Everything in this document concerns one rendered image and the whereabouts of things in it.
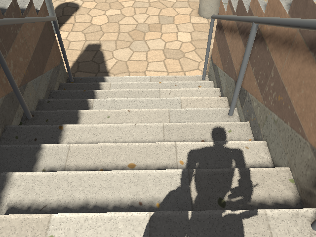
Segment stairs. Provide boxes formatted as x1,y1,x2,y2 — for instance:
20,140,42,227
0,75,304,215

